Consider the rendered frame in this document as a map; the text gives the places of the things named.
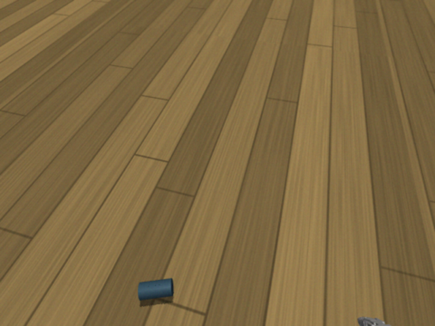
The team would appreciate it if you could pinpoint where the can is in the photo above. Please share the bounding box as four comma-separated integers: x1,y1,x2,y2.
138,278,173,300

